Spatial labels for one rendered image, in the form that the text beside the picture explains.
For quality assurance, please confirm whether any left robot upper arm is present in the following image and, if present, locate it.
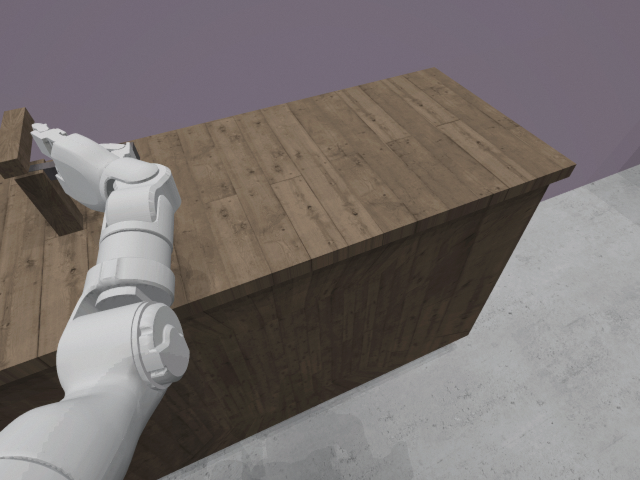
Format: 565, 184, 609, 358
0, 301, 190, 480

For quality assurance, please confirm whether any robot left hand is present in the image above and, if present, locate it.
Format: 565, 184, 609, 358
30, 123, 137, 212

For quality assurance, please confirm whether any counter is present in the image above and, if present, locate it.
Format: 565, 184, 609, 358
0, 67, 576, 480

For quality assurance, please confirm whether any left robot forearm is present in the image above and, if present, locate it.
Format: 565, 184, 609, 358
56, 157, 181, 390

